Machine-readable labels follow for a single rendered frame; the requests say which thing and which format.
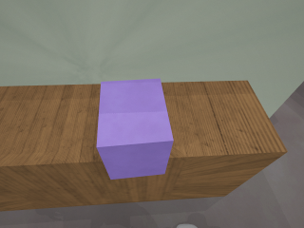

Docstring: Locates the pedestal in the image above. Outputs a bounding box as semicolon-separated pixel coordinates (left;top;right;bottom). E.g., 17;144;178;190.
0;80;288;212

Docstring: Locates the carton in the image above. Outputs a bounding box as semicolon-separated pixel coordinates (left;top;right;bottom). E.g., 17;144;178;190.
96;78;174;180

